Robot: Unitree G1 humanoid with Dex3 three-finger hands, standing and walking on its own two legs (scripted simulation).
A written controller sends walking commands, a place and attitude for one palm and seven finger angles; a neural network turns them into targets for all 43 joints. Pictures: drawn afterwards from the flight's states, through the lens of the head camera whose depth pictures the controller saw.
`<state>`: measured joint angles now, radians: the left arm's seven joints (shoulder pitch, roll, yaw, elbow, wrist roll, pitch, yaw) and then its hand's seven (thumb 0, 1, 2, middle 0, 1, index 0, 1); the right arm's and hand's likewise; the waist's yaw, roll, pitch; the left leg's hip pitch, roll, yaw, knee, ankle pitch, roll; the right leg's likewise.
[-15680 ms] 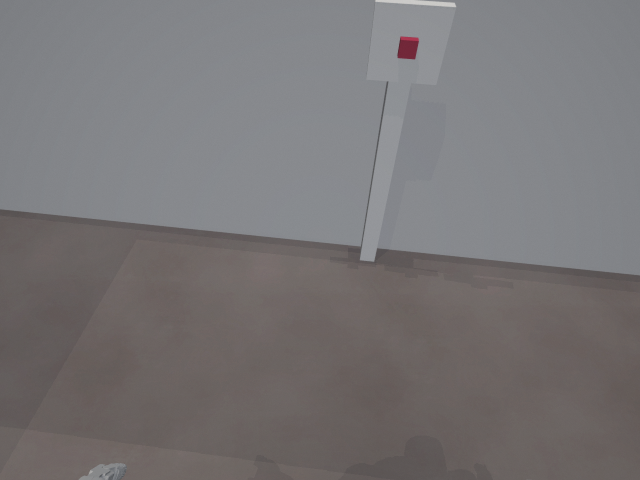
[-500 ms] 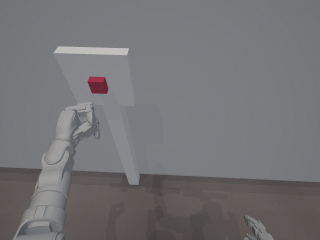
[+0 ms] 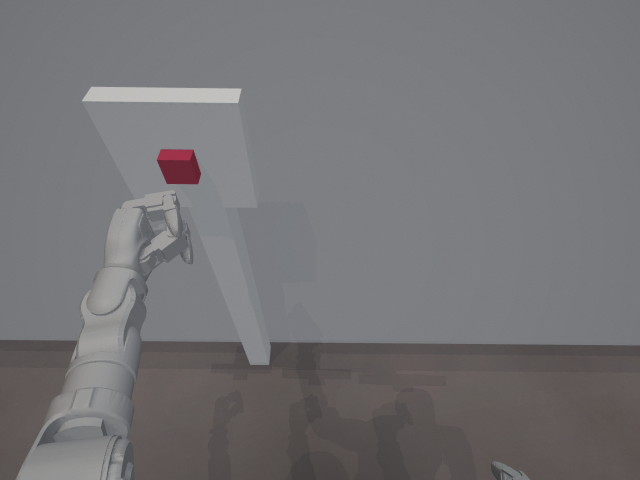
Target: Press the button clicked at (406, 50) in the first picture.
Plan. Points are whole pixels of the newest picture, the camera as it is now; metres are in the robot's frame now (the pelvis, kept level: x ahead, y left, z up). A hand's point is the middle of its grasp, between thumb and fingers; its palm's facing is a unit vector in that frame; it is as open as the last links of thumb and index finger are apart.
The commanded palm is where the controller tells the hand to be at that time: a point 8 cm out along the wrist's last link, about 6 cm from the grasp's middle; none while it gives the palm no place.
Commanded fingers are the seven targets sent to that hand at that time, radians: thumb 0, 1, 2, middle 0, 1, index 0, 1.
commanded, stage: aim a knuckle at the button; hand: left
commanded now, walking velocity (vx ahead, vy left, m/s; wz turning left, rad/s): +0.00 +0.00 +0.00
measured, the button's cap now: (180, 165) +0.49 +0.19 +0.12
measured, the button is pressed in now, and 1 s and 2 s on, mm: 0 0 10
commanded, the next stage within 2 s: press the button with the knuckle in 0.36 s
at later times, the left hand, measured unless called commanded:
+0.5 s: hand (189, 235) +0.39 +0.17 +0.08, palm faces +0.00 -1.00 -0.02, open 3.2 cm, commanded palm +0.37 +0.22 +0.09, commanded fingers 0.00 0.90 0.90 -1.30 -1.50 -1.30 -1.50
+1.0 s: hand (198, 216) +0.42 +0.16 +0.09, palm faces +0.00 -1.00 -0.02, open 3.2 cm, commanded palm +0.40 +0.22 +0.09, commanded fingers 0.00 0.90 0.90 -1.30 -1.50 -1.30 -1.50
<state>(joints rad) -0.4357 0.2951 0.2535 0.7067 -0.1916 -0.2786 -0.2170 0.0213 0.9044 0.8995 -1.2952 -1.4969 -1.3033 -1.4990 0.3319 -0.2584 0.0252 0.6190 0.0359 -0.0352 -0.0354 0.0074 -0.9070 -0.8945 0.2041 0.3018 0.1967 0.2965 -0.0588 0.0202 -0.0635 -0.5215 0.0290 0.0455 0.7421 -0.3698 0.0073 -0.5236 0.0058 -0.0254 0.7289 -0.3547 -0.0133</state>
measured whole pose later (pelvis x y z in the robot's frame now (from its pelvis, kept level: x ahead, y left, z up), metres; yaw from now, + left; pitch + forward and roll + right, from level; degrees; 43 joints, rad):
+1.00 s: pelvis -0.01 +0.00 +0.00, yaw +0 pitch +9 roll +0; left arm -0.63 0.31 0.26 0.90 -0.15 -0.31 -0.19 0.02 0.90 0.90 -1.30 -1.50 -1.30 -1.50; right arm 0.33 -0.26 0.03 0.62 0.03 -0.02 -0.03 0.01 -0.91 -0.89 0.20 0.30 0.20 0.30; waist -0.08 0.02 -0.07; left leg -0.57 0.03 0.04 0.77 -0.36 0.00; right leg -0.57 0.01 -0.03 0.76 -0.35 -0.02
